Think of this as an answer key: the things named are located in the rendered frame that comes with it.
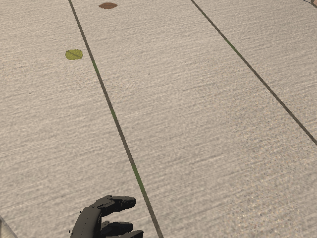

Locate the robot left hand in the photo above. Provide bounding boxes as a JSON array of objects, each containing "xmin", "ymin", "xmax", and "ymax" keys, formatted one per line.
[{"xmin": 68, "ymin": 194, "xmax": 144, "ymax": 238}]

